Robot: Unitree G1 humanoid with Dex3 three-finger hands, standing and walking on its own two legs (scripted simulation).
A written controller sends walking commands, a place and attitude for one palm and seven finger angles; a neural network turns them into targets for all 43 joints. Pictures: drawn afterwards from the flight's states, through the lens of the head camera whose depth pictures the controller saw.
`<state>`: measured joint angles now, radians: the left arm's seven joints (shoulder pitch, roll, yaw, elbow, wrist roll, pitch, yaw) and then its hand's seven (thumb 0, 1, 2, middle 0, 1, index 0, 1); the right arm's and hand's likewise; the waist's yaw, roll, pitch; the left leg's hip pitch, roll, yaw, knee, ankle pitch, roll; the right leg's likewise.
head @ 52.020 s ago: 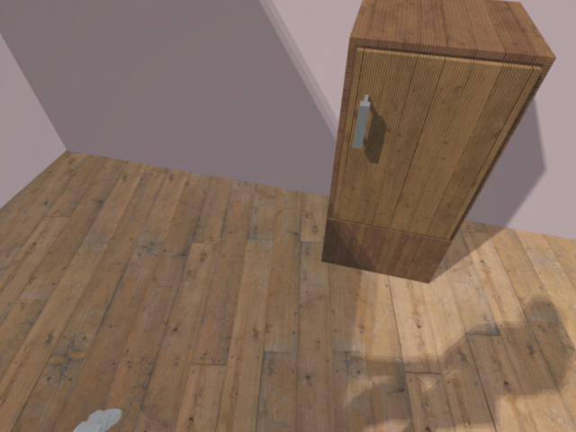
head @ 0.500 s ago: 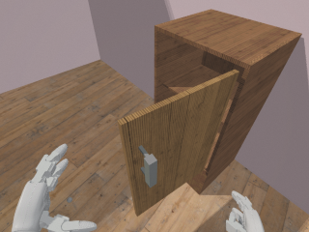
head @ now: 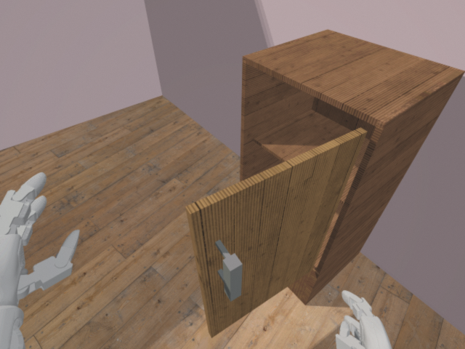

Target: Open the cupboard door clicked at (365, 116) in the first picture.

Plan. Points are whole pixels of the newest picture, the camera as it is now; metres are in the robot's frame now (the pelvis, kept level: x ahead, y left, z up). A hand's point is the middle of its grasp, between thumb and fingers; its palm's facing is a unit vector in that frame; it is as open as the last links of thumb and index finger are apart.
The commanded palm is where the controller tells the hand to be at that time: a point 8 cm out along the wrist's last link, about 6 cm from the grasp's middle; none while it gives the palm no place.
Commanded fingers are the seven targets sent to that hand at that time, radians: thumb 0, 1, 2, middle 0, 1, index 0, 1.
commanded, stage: draw the hand back to the body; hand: left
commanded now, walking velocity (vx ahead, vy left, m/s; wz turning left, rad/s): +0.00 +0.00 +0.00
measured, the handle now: (226, 269) +0.28 +0.05 -0.03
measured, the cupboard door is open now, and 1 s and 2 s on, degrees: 83 83 83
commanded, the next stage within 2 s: step back with the hand held close in 0.42 s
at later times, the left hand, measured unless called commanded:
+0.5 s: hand (74, 248) +0.19 +0.23 +0.17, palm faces +0.44 -0.81 -0.40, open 7.4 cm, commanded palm +0.14 +0.27 +0.18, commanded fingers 0.00 0.90 0.90 -0.20 -0.30 -0.20 -0.30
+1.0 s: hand (53, 267) +0.16 +0.24 +0.16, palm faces +0.36 -0.79 -0.51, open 7.4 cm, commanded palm +0.10 +0.28 +0.18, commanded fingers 0.00 0.90 0.90 -0.20 -0.30 -0.20 -0.30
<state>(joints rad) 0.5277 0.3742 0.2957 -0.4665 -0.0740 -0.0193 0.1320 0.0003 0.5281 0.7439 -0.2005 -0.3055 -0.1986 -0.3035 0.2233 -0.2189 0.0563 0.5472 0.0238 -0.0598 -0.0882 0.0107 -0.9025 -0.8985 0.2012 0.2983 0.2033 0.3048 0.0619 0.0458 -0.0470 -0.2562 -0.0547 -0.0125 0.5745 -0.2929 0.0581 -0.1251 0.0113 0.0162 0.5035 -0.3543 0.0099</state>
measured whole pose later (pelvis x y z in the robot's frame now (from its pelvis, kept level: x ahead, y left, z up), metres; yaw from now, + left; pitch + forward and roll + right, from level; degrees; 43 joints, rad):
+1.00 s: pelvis -0.04 -0.02 +0.01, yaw +0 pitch +0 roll -1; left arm 0.57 0.45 0.40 -0.49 -0.08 -0.12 0.13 0.01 0.89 0.90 -0.22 -0.31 -0.22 -0.30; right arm 0.16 -0.23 -0.02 0.56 0.02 0.07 -0.09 0.01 -0.91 -0.90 0.20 0.30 0.20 0.30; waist 0.00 0.03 0.03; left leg -0.29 -0.02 -0.02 0.47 -0.17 0.03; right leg -0.18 0.04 0.01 0.42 -0.24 -0.01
